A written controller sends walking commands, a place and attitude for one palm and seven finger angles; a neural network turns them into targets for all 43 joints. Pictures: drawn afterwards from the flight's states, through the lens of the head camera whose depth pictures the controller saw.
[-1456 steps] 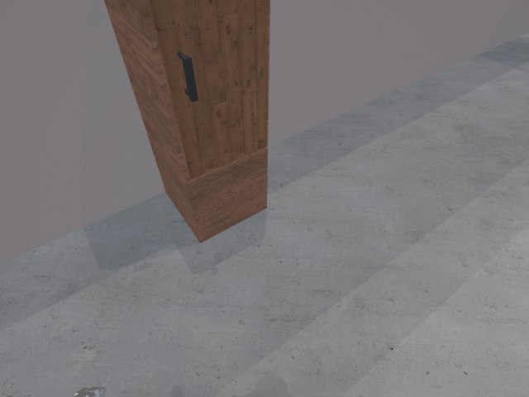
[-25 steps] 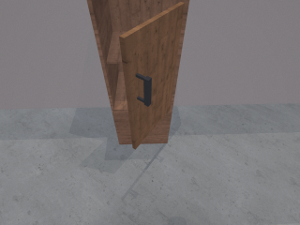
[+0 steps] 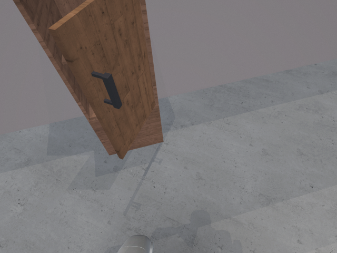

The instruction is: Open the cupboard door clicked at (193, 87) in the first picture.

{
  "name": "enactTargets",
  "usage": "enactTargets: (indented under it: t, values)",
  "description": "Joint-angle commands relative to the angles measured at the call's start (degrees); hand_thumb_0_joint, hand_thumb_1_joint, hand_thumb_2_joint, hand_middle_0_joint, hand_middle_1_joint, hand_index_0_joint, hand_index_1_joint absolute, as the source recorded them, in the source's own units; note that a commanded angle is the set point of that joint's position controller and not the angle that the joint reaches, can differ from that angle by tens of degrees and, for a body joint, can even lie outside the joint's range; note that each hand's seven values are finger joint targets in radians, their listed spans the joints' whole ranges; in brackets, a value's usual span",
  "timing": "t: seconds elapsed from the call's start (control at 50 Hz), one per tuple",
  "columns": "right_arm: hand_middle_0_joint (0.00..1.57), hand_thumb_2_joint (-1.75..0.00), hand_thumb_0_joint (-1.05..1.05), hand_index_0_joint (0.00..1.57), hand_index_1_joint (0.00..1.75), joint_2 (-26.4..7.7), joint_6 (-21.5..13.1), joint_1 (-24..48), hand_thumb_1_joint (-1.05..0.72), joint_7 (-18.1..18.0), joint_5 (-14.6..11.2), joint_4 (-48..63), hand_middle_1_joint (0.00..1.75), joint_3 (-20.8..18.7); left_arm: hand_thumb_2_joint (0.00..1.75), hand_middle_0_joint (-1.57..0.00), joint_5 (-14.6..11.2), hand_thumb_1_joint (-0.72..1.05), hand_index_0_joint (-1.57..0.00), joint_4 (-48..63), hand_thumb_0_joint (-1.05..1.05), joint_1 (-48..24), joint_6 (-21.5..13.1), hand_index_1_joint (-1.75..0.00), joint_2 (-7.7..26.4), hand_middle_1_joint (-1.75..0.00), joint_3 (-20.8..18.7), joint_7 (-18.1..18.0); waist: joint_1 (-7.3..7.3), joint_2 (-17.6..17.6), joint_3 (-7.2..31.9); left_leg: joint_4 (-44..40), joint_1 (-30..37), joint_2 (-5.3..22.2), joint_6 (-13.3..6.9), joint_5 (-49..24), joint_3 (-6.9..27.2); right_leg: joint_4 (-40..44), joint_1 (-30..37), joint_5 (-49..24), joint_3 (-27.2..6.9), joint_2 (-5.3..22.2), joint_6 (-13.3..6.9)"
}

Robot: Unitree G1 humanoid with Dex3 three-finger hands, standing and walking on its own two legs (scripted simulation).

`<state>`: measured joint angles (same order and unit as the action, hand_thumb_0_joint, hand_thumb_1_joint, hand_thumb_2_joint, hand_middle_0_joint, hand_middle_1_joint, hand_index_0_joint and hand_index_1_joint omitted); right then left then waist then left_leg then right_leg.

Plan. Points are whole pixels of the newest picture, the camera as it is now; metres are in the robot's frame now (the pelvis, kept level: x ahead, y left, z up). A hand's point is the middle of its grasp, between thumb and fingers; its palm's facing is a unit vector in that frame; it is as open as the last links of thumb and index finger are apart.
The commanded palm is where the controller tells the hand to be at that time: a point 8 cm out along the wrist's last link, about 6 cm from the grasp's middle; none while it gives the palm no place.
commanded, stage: walk to a spot facing it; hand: left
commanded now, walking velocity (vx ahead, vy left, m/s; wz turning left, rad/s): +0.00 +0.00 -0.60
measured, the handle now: (107, 90) +0.51 +0.23 +0.05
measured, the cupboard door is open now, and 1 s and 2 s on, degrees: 52 52 52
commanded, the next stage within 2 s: none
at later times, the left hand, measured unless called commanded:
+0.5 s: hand (94, 243) +0.14 +0.23 -0.17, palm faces -0.22 -0.95 -0.22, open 7.4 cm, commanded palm none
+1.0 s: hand (139, 222) +0.20 +0.12 -0.15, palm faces -0.56 -0.81 -0.20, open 7.4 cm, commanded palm none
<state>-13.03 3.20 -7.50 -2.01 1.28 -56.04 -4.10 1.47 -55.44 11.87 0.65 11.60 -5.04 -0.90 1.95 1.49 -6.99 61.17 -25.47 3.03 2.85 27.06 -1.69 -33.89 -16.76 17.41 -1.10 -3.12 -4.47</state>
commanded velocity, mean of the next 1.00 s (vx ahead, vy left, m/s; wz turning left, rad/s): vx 0.09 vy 0.00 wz -0.60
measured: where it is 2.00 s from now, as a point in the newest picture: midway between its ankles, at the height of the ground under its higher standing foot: (239, 236)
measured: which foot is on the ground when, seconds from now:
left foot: up 0.00-0.34, down 0.36-0.68, up 0.70-1.00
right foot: down 0.00-0.34, up 0.36-0.66, down 0.68-1.00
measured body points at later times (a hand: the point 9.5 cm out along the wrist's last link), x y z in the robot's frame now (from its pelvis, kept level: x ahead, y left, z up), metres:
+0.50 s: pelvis +0.02 +0.04 +0.01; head +0.08 +0.05 +0.45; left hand +0.15 +0.28 -0.15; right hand +0.04 -0.23 -0.12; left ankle +0.05 +0.17 -0.73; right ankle -0.03 -0.08 -0.65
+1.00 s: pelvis +0.04 +0.00 +0.01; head +0.07 -0.02 +0.46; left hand +0.23 +0.16 -0.14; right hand -0.06 -0.25 -0.13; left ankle +0.12 +0.10 -0.69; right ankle -0.01 -0.09 -0.73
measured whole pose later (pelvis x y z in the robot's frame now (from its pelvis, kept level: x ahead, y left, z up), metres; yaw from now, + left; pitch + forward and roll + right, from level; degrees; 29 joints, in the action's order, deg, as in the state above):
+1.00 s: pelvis +0.04 +0.00 +0.01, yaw -36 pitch +1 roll +1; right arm -12.8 1.6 -12.5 0.3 1.4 -51.9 -3.6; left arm 1.8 -53.1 12.9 0.6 11.3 -3.4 1.2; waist 0.5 -1.0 -3.0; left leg 46.9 -23.7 2.5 3.4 24.0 -2.7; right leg -27.6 -15.0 13.6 -5.5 -3.0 -3.1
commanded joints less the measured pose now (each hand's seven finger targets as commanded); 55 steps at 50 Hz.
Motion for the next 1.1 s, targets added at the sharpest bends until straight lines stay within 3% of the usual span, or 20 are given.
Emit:
enactTargets:
  t: [0.0, 0.2, 0.28, 0.3, 0.32, 0.34, 0.44, 0.56, 0.62, 0.64, 0.66, 0.68, 0.74, 0.84, 0.92, 1.0, 1.02, 1.04, 1.06, 1.08]
  values:
    - [0.2, -0.9, 0.0, 0.2, 0.3, -3.09, -1.26, 2.11, -0.9, 0.21, -0.46, 5.74, 0.3, -0.6, 0.9, -0.2, -0.13, 0.9, -0.2, 3.07, 0.0, 5.39, -0.4, -0.3, 10.3, -0.3, -2.14, -0.83, 0.34, -5.99, 9.41, 2.49, -6.81, 0.13, 0.79, -3.47, 3.06, 11.87, 12.4, -29.9, -20.27, 15.03, -6.75]
    - [0.2, -0.9, 0.0, 0.2, 0.3, -3.29, -2.5, 5.18, -0.9, -0.16, -1.3, 9.41, 0.3, -0.28, 0.9, -0.2, 0.32, 0.9, -0.2, 5.29, 0.0, 5.54, 0.14, -0.3, 12.12, -0.3, -2.91, -0.43, 0.96, -8.92, 10.28, -14.94, -0.86, -3.06, 0.16, -1.75, 3.21, 9.99, 12.35, -34.1, -26.09, 13.08, -7.43]
    - [0.2, -0.9, 0.0, 0.2, 0.3, -4.57, -3.39, -2.79, -0.9, -0.73, -1.55, 7.83, 0.3, -0.34, 0.9, -0.2, -0.24, 0.9, -0.2, 6.53, 0.0, 1.07, 0.49, -0.3, 11.21, -0.3, -2.53, -0.38, -3.41, -8.31, 11.89, -34.9, 15.74, -2.17, -0.78, -12.26, 4.13, 5.15, 2.33, -28.5, -24.59, 9.23, -2.34]
    - [0.2, -0.9, 0.0, 0.2, 0.3, -8.12, -4.06, -5.09, -0.9, -1.06, -0.96, 7.31, 0.3, -0.76, 0.9, -0.2, -0.75, 0.9, -0.2, 7.39, 0.0, 1.51, 0.64, -0.3, 8.4, -0.3, -2.01, -0.21, -4.11, 2.24, 12.92, -42.26, 25.66, 6.74, -3.59, -14.57, 12.64, -0.09, -8.19, -13.65, -19.37, 2.91, 0.86]
    - [0.2, -0.9, 0.0, 0.2, 0.3, -13.3, -4.09, -5.88, -0.9, -1.19, -0.07, 8.17, 0.3, -1.59, 0.9, -0.2, -0.97, 0.9, -0.2, 8.58, 0.0, 2.81, 0.56, -0.3, 6.06, -0.3, -1.3, 0.75, -3.37, 17.72, 12.05, -45.57, 29.06, 22.2, -10.5, -23.7, 26.68, -13.04, -17.66, 16.41, -7.48, -3.14, 4.84]
    - [0.2, -0.9, 0.0, 0.2, 0.3, -13.68, -3.52, -6.3, -0.9, -1.49, 0.39, 9.25, 0.3, -1.42, 0.9, -0.2, -0.22, 0.9, -0.2, 9.46, 0.0, 1.07, 0.32, -0.3, 7.95, -0.3, -1.54, 1.31, -3.78, 9.56, 9.16, -44.91, 20.92, 26.84, -15.3, -26.31, 27.63, -24.06, -17.28, 19.29, -3.74, 0.13, 6.2]
    - [0.2, -0.9, 0.0, 0.2, 0.3, -8.31, -3.85, -3.78, -0.9, -1.21, 0.67, 9.65, 0.3, 0.37, 0.9, -0.2, -0.2, 0.9, -0.2, 7.99, 0.0, 0.1, 1.31, -0.3, 5.94, -0.3, -1.13, 2.7, -1.15, 10.65, 8.57, -39.23, 19.88, 13.33, -9.83, -43.54, 4.43, -31.02, -16.35, 8.82, 0.72, 3.62, 8.06]
    - [0.2, -0.9, 0.0, 0.2, 0.3, -10.72, -3.31, -8.98, -0.9, -0.49, 0.71, 7.44, 0.3, -0.82, 0.9, -0.2, -0.2, 0.9, -0.2, 8.97, 0.0, -4.4, 1.11, -0.3, 4.97, -0.3, -0.18, 3.29, -3.85, 12.05, 7.02, -37.05, 18.23, 14.87, -8.85, -40.4, 0.01, -10.69, -6.8, 7.34, 6.86, 2.73, 6.31]
    - [0.2, -0.9, 0.0, 0.2, 0.3, -11.31, -2.96, -7.65, -0.9, -0.15, 0.3, 7.57, 0.3, -1.13, 0.9, -0.2, -0.28, 0.9, -0.2, 7.26, 0.0, 0.11, 0.56, -0.3, 6.59, -0.3, -0.66, 3.11, -0.78, 9.06, 8.57, -29.51, 13.06, 13.9, -5.14, -34.09, -2.86, 3.6, 5.62, -3.86, 7.42, 2.4, 4.43]
    - [0.2, -0.9, 0.0, 0.2, 0.3, -9.88, -2.87, -7.49, -0.9, 0.3, -0.31, 8.2, 0.3, -0.95, 0.9, -0.2, -0.02, 0.9, -0.2, 5.9, 0.0, 4.8, 0.01, -0.3, 10.41, -0.3, -1.37, 2.62, 1.57, 0.25, 11.16, -20.21, 6.14, 11.17, -2.0, -25.03, -6.38, 9.12, 16.09, -14.33, 0.77, 7.92, 2.21]
    - [0.2, -0.9, 0.0, 0.2, 0.3, -4.31, -2.72, -5.87, -0.9, 0.97, -0.75, 10.95, 0.3, 0.4, 0.9, -0.2, 0.43, 0.9, -0.2, 5.05, 0.0, 8.45, -0.77, -0.3, 18.3, -0.3, -3.11, 1.44, 3.45, -20.91, 12.81, -2.94, -9.3, 1.43, 1.41, 7.18, -9.74, 14.03, 23.33, -33.67, -23.55, 25.18, -4.76]
    - [0.2, -0.9, 0.0, 0.2, 0.3, -6.83, -2.06, -3.95, -0.9, 0.31, -0.71, 11.29, 0.3, 0.26, 0.9, -0.2, -0.61, 0.9, -0.2, 4.28, 0.0, 10.69, -0.3, -0.3, 19.65, -0.3, -2.73, 0.7, 4.93, -16.26, 12.61, 3.51, -9.5, 2.08, 0.81, 11.2, -0.28, 12.87, 18.87, -35.25, -23.53, 27.46, -9.19]
    - [0.2, -0.9, 0.0, 0.2, 0.3, -6.32, -2.05, -2.97, -0.9, 0.66, -0.37, 9.22, 0.3, -0.16, 0.9, -0.2, -0.45, 0.9, -0.2, 6.32, 0.0, 2.49, 0.06, -0.3, 12.82, -0.3, -1.74, -0.18, 0.86, -13.59, 11.1, 6.54, -10.98, 3.6, 1.4, 0.46, 2.04, 13.64, 15.0, -16.16, -18.41, 18.17, -7.03]
    - [0.2, -0.9, 0.0, 0.2, 0.3, -4.76, -2.07, -3.9, -0.9, 1.91, 0.11, 8.0, 0.3, -0.39, 0.9, -0.2, 0.12, 0.9, -0.2, 7.01, 0.0, 0.11, -0.71, -0.3, 12.54, -0.3, -1.59, 0.65, -0.87, -8.8, 6.18, -4.37, -4.32, 1.62, 1.31, -4.39, -0.69, 20.49, 3.61, 9.97, -18.69, 15.02, -6.96]
    - [0.2, -0.9, 0.0, 0.2, 0.3, -4.39, -3.31, -2.91, -0.9, 2.27, -0.13, 9.1, 0.3, -0.73, 0.9, -0.2, 0.29, 0.9, -0.2, 6.57, 0.0, 1.17, -1.3, -0.3, 12.85, -0.3, -1.96, 1.26, -0.4, -10.43, 4.09, -13.94, -0.84, -0.47, 0.4, -2.76, -0.76, 22.21, 0.49, 17.1, -22.88, 14.7, -8.09]
    - [0.2, -0.9, 0.0, 0.2, 0.3, -3.85, -4.97, -9.78, -0.9, 1.73, -0.26, 7.67, 0.3, -0.55, 0.9, -0.2, -0.09, 0.9, -0.2, 7.12, 0.0, -1.28, -1.37, -0.3, 11.56, -0.3, -2.25, 1.67, -4.06, -9.11, 5.2, -29.62, 15.07, -2.73, -0.4, -7.45, -2.04, 17.39, -7.44, 18.75, -21.13, 10.72, -5.73]
    - [0.2, -0.9, 0.0, 0.2, 0.3, -5.27, -5.69, -14.0, -0.9, 1.06, -0.25, 5.93, 0.3, -0.65, 0.9, -0.2, -0.28, 0.9, -0.2, 7.57, 0.0, -2.25, -1.4, -0.3, 9.4, -0.3, -1.76, 1.88, -5.87, -4.79, 6.47, -36.97, 25.61, -0.93, -1.16, -6.34, -0.73, 12.01, -14.07, 17.3, -18.31, 7.31, -3.25]
    - [0.2, -0.9, 0.0, 0.2, 0.3, -10.07, -6.3, -19.54, -0.9, 0.26, 0.64, 4.58, 0.3, -1.59, 0.9, -0.2, -0.64, 0.9, -0.2, 8.83, 0.0, -2.22, -1.37, -0.3, 4.87, -0.3, -0.91, 2.38, -8.29, 9.17, 7.71, -45.71, 34.47, 11.81, -5.08, 7.88, 15.69, -2.89, -25.21, 17.21, -10.78, 0.11, -0.06]
    - [0.2, -0.9, 0.0, 0.2, 0.3, -13.95, -6.41, -24.83, -0.9, -0.29, 0.94, 4.35, 0.3, -2.29, 0.9, -0.2, -0.54, 0.9, -0.2, 11.16, 0.0, -5.48, -2.13, -0.3, 3.58, -0.3, -0.49, 2.8, -10.13, 16.78, 7.35, -52.03, 34.73, 26.13, -10.75, 14.61, 32.2, -19.14, -31.52, 17.36, -0.77, -0.88, 2.69]
    - [0.2, -0.9, 0.0, 0.2, 0.3, -13.52, -6.65, -23.41, -0.9, -0.25, 1.25, 4.85, 0.3, -1.87, 0.9, -0.2, 0.27, 0.9, -0.2, 11.73, 0.0, -8.48, -2.57, -0.3, 5.22, -0.3, -1.2, 3.54, -9.74, 8.04, 4.9, -53.86, 28.86, 27.99, -14.04, 13.27, 34.6, -27.48, -32.1, 13.36, -3.19, 3.63, 2.65]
